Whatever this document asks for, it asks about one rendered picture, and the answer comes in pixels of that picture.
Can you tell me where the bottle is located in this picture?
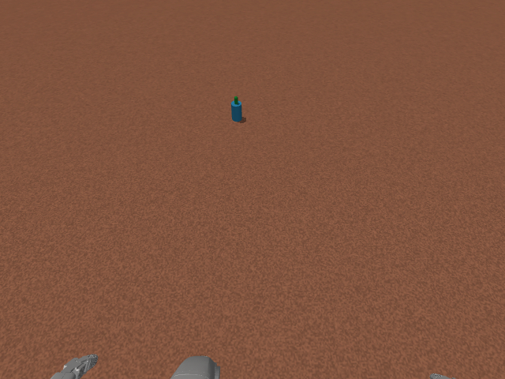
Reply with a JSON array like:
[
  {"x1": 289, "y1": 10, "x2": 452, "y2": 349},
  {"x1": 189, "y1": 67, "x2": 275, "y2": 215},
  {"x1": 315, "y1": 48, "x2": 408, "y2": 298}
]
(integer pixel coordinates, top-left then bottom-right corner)
[{"x1": 231, "y1": 96, "x2": 242, "y2": 122}]

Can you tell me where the left robot hand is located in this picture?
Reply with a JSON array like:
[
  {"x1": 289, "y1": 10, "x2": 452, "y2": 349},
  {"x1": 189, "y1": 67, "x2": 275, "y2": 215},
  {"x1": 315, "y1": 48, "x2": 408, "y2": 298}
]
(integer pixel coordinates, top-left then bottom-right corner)
[{"x1": 51, "y1": 354, "x2": 98, "y2": 379}]

